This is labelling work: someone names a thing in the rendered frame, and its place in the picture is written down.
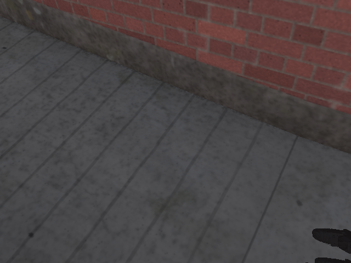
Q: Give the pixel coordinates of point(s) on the right robot hand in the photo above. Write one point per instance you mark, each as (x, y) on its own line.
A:
(336, 238)

